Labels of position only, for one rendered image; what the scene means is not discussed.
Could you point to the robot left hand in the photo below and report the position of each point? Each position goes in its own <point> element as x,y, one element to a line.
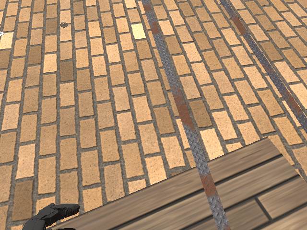
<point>50,214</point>

